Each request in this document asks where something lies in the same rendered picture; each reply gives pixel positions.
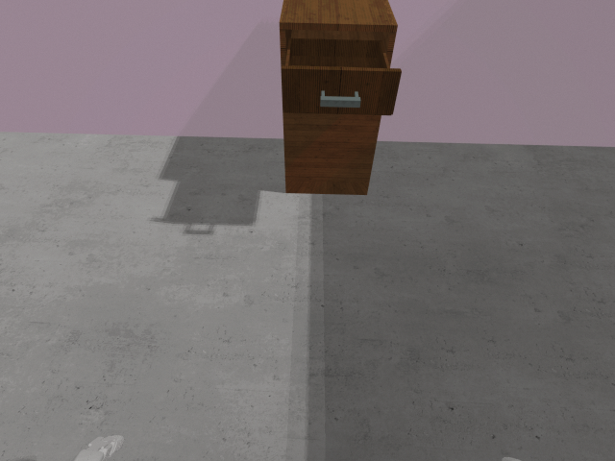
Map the robot left hand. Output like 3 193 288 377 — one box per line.
72 435 124 461

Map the handle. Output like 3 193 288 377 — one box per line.
320 90 361 108

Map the cabinet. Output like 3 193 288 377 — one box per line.
280 0 398 195

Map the drawer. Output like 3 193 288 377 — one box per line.
282 38 402 115

